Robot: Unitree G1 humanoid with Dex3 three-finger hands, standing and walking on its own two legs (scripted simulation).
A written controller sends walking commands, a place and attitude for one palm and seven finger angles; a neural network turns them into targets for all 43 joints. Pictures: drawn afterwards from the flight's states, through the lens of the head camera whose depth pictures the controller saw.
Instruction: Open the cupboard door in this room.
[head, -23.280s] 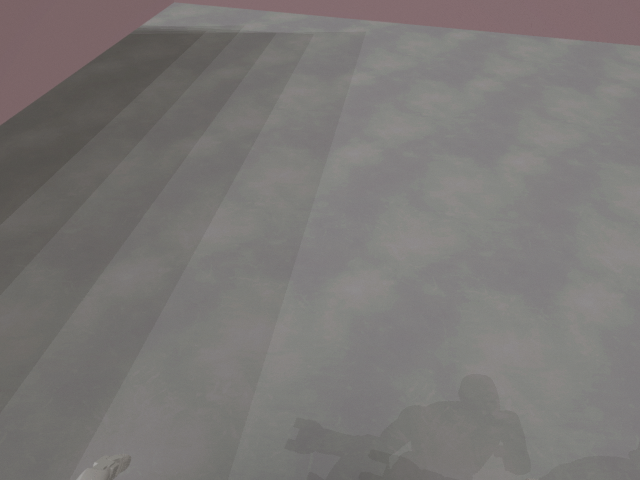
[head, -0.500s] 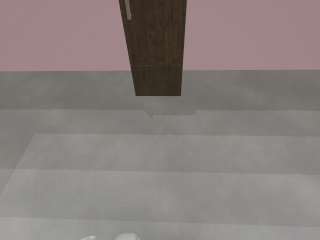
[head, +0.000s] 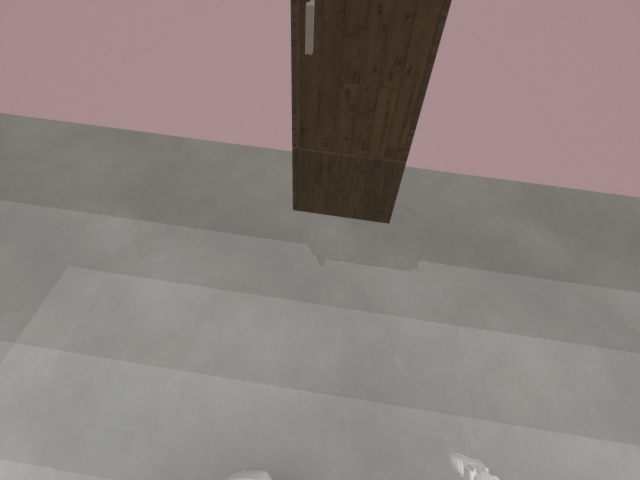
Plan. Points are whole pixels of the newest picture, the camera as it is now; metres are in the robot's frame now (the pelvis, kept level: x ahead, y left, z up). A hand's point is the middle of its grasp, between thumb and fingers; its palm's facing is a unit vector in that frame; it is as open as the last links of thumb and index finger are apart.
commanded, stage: stand and wait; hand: left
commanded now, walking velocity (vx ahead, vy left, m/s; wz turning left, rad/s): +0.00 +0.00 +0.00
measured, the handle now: (310, 26) +1.18 +0.18 +0.03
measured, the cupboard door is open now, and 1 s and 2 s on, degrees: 0 0 0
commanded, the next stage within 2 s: look at it before walking up in 0.80 s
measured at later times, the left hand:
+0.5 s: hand out of the picture +0.12 +0.15 -0.16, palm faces +0.05 -0.97 -0.22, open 7.2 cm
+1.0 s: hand out of the picture +0.04 +0.13 -0.17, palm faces +0.05 -0.99 -0.14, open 7.3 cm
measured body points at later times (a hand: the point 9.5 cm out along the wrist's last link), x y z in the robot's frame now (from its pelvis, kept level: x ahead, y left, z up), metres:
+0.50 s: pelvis +0.07 -0.04 +0.01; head +0.08 -0.05 +0.46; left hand +0.11 +0.20 -0.15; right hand +0.04 -0.24 -0.16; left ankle +0.06 +0.10 -0.73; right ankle +0.11 -0.13 -0.73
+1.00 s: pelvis +0.07 -0.02 +0.01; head +0.07 -0.01 +0.46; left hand +0.04 +0.18 -0.15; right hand +0.06 -0.22 -0.15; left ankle +0.06 +0.10 -0.73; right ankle +0.11 -0.13 -0.73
